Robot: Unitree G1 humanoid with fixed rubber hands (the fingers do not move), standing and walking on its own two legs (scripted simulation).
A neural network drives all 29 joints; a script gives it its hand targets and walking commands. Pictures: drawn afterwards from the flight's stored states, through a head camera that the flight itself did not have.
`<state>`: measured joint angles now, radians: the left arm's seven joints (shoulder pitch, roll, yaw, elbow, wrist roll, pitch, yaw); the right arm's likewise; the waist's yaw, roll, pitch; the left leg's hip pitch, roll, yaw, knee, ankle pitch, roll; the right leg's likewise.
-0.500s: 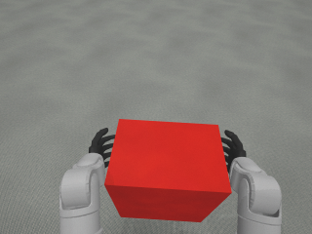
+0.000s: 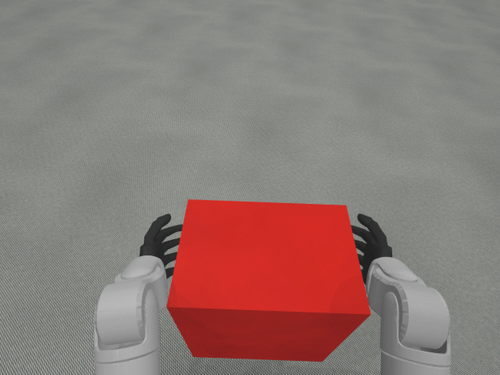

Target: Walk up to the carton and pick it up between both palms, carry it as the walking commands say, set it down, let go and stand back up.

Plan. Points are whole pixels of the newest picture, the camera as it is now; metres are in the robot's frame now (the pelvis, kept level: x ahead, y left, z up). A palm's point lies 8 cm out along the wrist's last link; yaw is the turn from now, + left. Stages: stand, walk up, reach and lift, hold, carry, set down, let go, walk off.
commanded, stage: carry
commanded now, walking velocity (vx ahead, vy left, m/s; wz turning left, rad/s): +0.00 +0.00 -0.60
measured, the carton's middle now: (262, 288) +0.25 +0.02 +0.01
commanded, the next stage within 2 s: none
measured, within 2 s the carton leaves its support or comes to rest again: neither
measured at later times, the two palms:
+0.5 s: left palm (269, 285) +0.22 +0.01 +0.09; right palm out of the picture +0.14 -0.29 +0.08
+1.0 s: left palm (242, 314) +0.18 +0.04 +0.09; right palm out of the picture +0.10 -0.26 +0.10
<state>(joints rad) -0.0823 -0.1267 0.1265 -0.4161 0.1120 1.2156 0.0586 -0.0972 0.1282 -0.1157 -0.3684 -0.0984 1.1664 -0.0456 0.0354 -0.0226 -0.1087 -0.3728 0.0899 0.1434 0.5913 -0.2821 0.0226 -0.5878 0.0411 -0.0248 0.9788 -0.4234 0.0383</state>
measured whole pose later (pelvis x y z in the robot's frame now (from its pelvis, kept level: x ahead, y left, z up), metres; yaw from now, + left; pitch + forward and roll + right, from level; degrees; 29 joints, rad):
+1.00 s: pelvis -0.10 -0.04 +0.00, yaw -14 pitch +3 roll +0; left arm -0.13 -0.13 0.12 -0.32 0.13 1.24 0.05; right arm -0.12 0.13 -0.15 -0.33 -0.11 1.21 -0.05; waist -0.01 -0.01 -0.15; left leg -0.34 0.04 0.10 0.54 -0.25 0.01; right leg -0.40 0.01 -0.06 0.48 -0.13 -0.04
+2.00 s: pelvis -0.08 -0.03 +0.00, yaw -13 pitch +2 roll +0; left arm -0.13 -0.13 0.13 -0.30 0.13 1.18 0.06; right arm -0.14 0.13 -0.15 -0.29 -0.12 1.16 -0.04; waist 0.00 -0.01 -0.12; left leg -0.30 0.01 0.10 0.53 -0.27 0.03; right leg -0.37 -0.03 -0.06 0.51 -0.18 -0.01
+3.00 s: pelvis -0.05 -0.03 +0.00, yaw -13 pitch +3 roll +0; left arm -0.13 -0.13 0.15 -0.18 0.14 1.03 0.04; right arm -0.14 0.13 -0.16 -0.17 -0.14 1.01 -0.03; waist 0.00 -0.01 -0.11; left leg -0.26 0.00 0.10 0.52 -0.31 0.04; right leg -0.34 -0.03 -0.06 0.52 -0.22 0.00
